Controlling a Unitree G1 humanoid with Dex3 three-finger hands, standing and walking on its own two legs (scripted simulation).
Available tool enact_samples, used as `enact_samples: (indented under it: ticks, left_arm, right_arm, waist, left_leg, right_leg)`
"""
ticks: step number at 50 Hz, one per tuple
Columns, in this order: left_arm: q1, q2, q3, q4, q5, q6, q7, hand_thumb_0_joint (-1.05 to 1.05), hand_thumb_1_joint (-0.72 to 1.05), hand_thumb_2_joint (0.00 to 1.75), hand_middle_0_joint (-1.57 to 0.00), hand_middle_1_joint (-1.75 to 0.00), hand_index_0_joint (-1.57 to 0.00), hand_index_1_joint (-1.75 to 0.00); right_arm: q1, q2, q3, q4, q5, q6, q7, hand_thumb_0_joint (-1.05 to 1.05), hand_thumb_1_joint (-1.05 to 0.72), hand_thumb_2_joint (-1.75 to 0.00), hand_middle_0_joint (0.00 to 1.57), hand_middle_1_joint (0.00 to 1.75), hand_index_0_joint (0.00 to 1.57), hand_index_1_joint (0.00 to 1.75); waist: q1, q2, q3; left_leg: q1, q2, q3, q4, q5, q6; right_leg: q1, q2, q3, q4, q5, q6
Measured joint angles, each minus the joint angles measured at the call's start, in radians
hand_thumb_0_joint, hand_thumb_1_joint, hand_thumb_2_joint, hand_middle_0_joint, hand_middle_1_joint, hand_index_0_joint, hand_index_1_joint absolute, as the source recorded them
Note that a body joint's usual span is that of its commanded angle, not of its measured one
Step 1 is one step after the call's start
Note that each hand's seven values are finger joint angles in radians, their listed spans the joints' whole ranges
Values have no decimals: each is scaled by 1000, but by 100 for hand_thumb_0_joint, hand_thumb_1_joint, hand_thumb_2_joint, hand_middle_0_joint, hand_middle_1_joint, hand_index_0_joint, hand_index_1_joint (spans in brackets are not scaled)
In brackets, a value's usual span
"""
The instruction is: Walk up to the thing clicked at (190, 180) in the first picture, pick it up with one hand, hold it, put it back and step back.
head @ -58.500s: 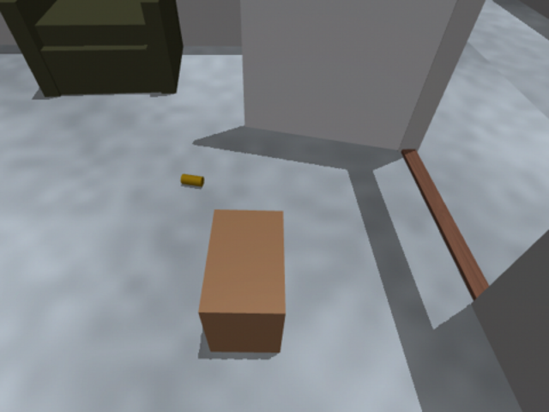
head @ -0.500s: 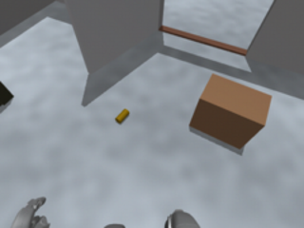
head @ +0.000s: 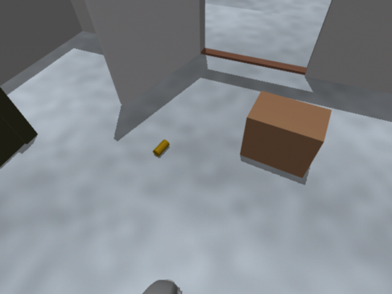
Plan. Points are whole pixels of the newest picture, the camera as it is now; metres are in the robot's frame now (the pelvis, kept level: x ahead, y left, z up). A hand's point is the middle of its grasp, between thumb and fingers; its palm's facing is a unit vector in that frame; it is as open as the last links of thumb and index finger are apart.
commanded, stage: step back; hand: left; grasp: from above
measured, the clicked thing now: (161, 147) +1.05 +0.28 -0.73
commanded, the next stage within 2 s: stand in 1.00 s
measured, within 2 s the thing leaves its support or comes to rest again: neither
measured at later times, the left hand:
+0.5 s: hand out of the picture +0.02 +0.27 -0.13, palm faces +0.09 -0.91 -0.40, open 7.4 cm
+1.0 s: hand out of the picture +0.09 +0.29 -0.14, palm faces +0.04 -0.93 -0.36, open 7.4 cm
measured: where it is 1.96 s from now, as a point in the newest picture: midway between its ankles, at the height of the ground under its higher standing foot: outside the picture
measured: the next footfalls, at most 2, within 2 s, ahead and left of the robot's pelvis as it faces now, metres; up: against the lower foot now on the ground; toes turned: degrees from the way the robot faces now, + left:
left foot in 0.12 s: +0.01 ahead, +0.14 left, +0.00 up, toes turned +1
left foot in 0.66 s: +0.08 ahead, +0.16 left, +0.00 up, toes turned +5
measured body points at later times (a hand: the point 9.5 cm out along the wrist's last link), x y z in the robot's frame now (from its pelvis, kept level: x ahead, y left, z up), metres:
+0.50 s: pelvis -0.02 +0.00 +0.00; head -0.01 -0.02 +0.45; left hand +0.01 +0.32 -0.11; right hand +0.07 -0.31 -0.13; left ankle -0.02 +0.14 -0.69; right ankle +0.00 -0.10 -0.72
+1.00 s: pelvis +0.02 +0.03 +0.01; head +0.03 +0.03 +0.46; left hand +0.09 +0.34 -0.11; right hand +0.16 -0.25 -0.11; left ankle +0.04 +0.16 -0.72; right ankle +0.01 -0.10 -0.72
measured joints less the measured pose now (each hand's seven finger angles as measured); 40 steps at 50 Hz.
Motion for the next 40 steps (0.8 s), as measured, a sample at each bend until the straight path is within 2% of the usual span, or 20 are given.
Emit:
enact_samples:
  ticks: [3,5,7,8,10,12,17,18,19,20,22,23,26,30,32,34,36,40]
  left_arm:
    - [-2,15,10,-7,4,-14,-3,0,89,90,-20,-30,-21,-30]
    - [-6,29,13,-8,2,-16,-7,0,89,90,-20,-30,-21,-30]
    - [-13,46,13,-3,0,-8,-8,0,90,90,-20,-30,-21,-30]
    - [-10,50,13,4,-5,-2,-6,0,90,90,-20,-30,-21,-30]
    - [0,50,10,33,-13,6,-10,0,90,90,-20,-30,-21,-30]
    - [5,58,10,52,-22,4,-18,0,90,90,-20,-30,-21,-30]
    - [20,58,14,76,-23,-15,-34,0,90,90,-20,-30,-21,-30]
    - [22,55,15,79,-21,-20,-33,0,90,90,-20,-30,-21,-30]
    - [18,45,16,84,-18,-26,-29,0,90,90,-20,-30,-21,-30]
    - [15,33,16,85,-12,-33,-25,0,90,90,-20,-30,-21,-30]
    - [15,18,12,77,-6,-47,-22,0,90,90,-20,-30,-21,-30]
    - [15,11,10,73,-8,-52,-21,0,90,90,-20,-30,-21,-30]
    - [14,-11,0,64,-12,-66,-18,0,90,90,-20,-30,-21,-30]
    - [8,-12,-12,64,-15,-66,-17,0,90,90,-20,-30,-21,-30]
    - [1,-4,-19,63,-22,-59,-15,0,90,90,-20,-30,-21,-30]
    - [-11,4,-25,63,-29,-47,-12,0,90,90,-20,-30,-21,-30]
    - [-26,11,-29,68,-39,-33,-7,0,90,90,-20,-30,-21,-30]
    - [-51,18,-36,97,-40,-27,-4,0,90,90,-20,-30,-21,-30]
  right_arm:
    - [49,3,-3,42,-12,0,11,1,-90,-90,21,29,20,30]
    - [72,10,-4,71,-15,-5,19,1,-90,-90,21,29,20,30]
    - [79,26,-10,98,-19,-19,24,1,-90,-90,21,29,20,30]
    - [82,35,-11,105,-23,-26,25,1,-90,-89,21,29,20,30]
    - [94,46,-6,108,-25,-41,29,1,-90,-89,21,29,20,30]
    - [96,62,3,111,-27,-54,28,1,-90,-89,21,30,20,30]
    - [80,71,7,100,-33,-59,34,1,-90,-89,21,30,20,30]
    - [76,68,5,96,-32,-55,35,1,-90,-89,21,30,20,30]
    - [70,61,3,93,-28,-50,33,1,-90,-89,21,30,20,30]
    - [67,54,2,90,-23,-45,29,1,-90,-89,21,30,20,30]
    - [61,51,1,94,-19,-37,19,1,-90,-89,21,30,20,30]
    - [57,48,1,95,-16,-37,16,1,-90,-89,21,30,20,30]
    - [45,32,-1,95,-9,-51,15,1,-90,-89,21,30,20,30]
    - [25,25,-1,94,-8,-60,19,1,-90,-90,21,29,20,30]
    - [10,28,-1,97,-9,-63,18,1,-90,-90,21,29,20,30]
    - [-10,33,-2,102,-11,-68,13,1,-90,-90,21,29,20,30]
    - [-34,51,4,111,-11,-69,9,1,-90,-90,21,29,20,30]
    - [-74,81,27,130,-6,-62,13,1,-90,-89,21,29,20,30]
  waist:
    - [-2,0,-17]
    - [-5,-8,-28]
    - [-6,-42,-22]
    - [-5,-58,-22]
    - [-23,-56,-43]
    - [-33,-63,-48]
    - [-39,-59,-58]
    - [-37,-53,-59]
    - [-36,-33,-53]
    - [-37,-10,-49]
    - [-25,-2,-54]
    - [-17,-5,-52]
    - [-4,1,-38]
    - [2,-8,-25]
    - [1,-19,-19]
    - [-4,-27,-9]
    - [3,-50,-2]
    - [-1,-46,-18]
  left_leg:
    - [104,40,37,-172,-49,-5]
    - [184,64,72,-338,-75,6]
    - [245,49,97,-473,53,17]
    - [252,38,108,-486,84,20]
    - [248,43,104,-495,90,41]
    - [260,51,103,-524,107,45]
    - [264,83,110,-529,108,28]
    - [258,91,112,-511,96,22]
    - [250,108,105,-481,79,17]
    - [236,118,84,-440,40,24]
    - [185,91,47,-320,-47,32]
    - [159,73,40,-263,-59,34]
    - [102,62,42,-198,-35,31]
    - [102,96,88,-324,10,20]
    - [136,107,116,-436,78,20]
    - [171,105,130,-523,209,14]
    - [172,98,152,-509,201,9]
    - [174,125,154,-492,166,8]
  right_leg:
    - [-13,-13,-31,5,5,-4]
    - [-26,-28,-51,18,4,2]
    - [-39,-56,-42,51,-12,7]
    - [-48,-55,-17,76,-62,5]
    - [-75,-21,13,145,-139,5]
    - [-89,-1,26,192,-125,2]
    - [-20,7,-15,55,-114,4]
    - [12,14,-24,-9,-81,0]
    - [31,30,-34,-49,0,-5]
    - [40,46,-49,-60,37,-9]
    - [37,49,-56,-50,26,-19]
    - [41,43,-55,-52,22,-23]
    - [67,29,-57,-86,29,-17]
    - [78,6,-57,-89,19,-3]
    - [71,-5,-55,-60,-2,6]
    - [56,-15,-52,-13,-32,18]
    - [49,-25,-31,6,-44,25]
    - [78,2,-27,-49,-22,32]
